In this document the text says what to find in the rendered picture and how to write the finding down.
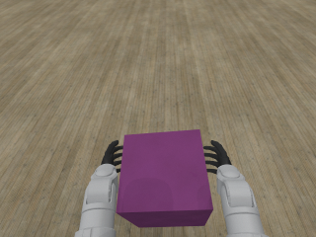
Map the right robot hand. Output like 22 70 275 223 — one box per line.
203 140 232 174

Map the left robot forearm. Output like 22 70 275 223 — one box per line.
74 163 119 237

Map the carton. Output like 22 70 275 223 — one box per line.
116 129 213 228

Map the left robot hand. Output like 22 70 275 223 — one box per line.
101 140 123 173

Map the right robot forearm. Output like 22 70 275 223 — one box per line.
216 164 269 237

